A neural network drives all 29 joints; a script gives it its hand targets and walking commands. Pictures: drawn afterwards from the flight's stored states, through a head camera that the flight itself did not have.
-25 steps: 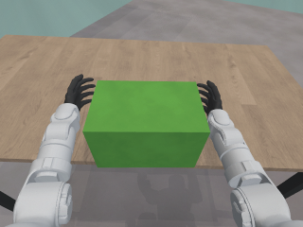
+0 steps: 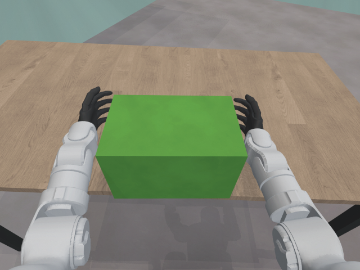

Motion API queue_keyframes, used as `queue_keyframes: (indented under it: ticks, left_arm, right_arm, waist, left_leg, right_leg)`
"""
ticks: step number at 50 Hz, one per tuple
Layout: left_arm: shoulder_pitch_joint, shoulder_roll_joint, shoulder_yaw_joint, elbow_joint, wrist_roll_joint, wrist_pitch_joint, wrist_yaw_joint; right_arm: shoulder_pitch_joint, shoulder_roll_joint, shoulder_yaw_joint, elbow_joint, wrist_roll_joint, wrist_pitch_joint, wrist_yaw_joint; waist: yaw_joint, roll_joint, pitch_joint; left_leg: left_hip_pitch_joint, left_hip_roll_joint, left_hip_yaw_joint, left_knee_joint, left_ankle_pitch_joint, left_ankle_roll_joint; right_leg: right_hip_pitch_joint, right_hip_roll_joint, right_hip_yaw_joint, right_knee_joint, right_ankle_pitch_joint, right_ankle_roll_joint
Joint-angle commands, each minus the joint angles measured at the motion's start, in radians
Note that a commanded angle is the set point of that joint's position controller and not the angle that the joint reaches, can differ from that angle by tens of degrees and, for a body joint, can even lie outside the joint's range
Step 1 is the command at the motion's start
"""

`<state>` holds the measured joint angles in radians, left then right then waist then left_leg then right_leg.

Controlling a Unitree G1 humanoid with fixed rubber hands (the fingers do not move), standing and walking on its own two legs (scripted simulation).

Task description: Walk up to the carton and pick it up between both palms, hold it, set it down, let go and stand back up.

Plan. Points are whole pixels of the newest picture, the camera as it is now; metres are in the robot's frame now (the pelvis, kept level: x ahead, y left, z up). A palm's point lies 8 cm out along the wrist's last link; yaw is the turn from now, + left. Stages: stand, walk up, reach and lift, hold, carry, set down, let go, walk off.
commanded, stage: reach and lift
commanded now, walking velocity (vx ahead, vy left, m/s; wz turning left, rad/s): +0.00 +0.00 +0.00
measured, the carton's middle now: (172, 147) +0.37 +0.04 +0.07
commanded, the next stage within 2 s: none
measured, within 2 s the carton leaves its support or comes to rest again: leaves its support in 1.48 s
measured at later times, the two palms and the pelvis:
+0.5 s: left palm (90, 121) +0.40 +0.23 +0.13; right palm (252, 128) +0.40 -0.14 +0.11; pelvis +0.00 +0.01 +0.00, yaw +1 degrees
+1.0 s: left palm (87, 122) +0.39 +0.23 +0.13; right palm (254, 127) +0.39 -0.14 +0.12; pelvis +0.02 +0.02 +0.00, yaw +2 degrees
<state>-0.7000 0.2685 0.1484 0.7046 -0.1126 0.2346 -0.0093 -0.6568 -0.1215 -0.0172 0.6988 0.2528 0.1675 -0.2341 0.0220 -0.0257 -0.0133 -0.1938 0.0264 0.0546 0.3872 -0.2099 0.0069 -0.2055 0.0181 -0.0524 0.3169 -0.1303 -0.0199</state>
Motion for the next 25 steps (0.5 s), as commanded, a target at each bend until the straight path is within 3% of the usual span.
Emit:
queue_keyframes:
  ticks: [1,7,8,11,18,22,25]
  left_arm:
    - [-0.388,0.060,-0.002,-0.143,0.011,-0.039,0.000]
    - [-0.389,0.029,-0.001,-0.135,0.028,-0.051,-0.002]
    - [-0.419,-0.001,-0.045,-0.210,-0.009,-0.062,0.005]
    - [-0.414,-0.006,-0.049,-0.143,-0.009,-0.063,0.006]
    - [-0.407,-0.061,-0.037,-0.139,0.026,-0.087,0.001]
    - [-0.416,-0.116,-0.011,-0.143,0.072,-0.100,-0.017]
    - [-0.413,-0.212,0.037,-0.153,0.155,-0.110,-0.062]
  right_arm:
    - [-0.437,0.015,0.027,-0.178,-0.003,-0.035,0.004]
    - [-0.443,0.037,0.023,-0.174,-0.020,-0.044,0.014]
    - [-0.446,0.015,-0.003,-0.204,-0.025,-0.066,0.013]
    - [-0.453,0.027,0.000,-0.162,-0.039,-0.066,0.016]
    - [-0.444,0.075,0.000,-0.145,-0.062,-0.071,0.036]
    - [-0.448,0.131,-0.023,-0.150,-0.111,-0.082,0.063]
    - [-0.435,0.236,-0.059,-0.160,-0.195,-0.101,0.106]
  waist:
    - [0.019,0.056,-0.409]
    - [0.021,0.047,-0.400]
    - [0.000,0.072,-0.412]
    - [-0.001,0.053,-0.371]
    - [0.005,0.047,-0.385]
    - [0.009,0.046,-0.374]
    - [0.010,0.043,-0.356]
  left_leg:
    - [0.084,-0.034,0.003,-0.006,0.355,-0.014]
    - [0.090,-0.034,0.002,-0.009,0.358,-0.010]
    - [0.083,-0.034,-0.021,-0.028,0.364,-0.023]
    - [0.054,-0.034,-0.022,-0.037,0.319,-0.013]
    - [0.049,-0.035,-0.027,-0.060,0.300,-0.006]
    - [0.052,-0.037,-0.024,-0.077,0.288,-0.007]
    - [0.069,-0.042,-0.013,-0.098,0.295,-0.011]
  right_leg:
    - [0.206,0.005,0.038,-0.016,0.102,0.016]
    - [0.203,0.003,0.039,-0.023,0.091,0.016]
    - [0.202,0.006,0.046,-0.031,0.100,0.011]
    - [0.206,0.000,0.052,-0.038,0.077,0.011]
    - [0.228,-0.008,0.054,-0.047,0.057,0.011]
    - [0.240,-0.010,0.048,-0.057,0.046,0.011]
    - [0.281,-0.010,0.039,-0.070,0.060,0.012]
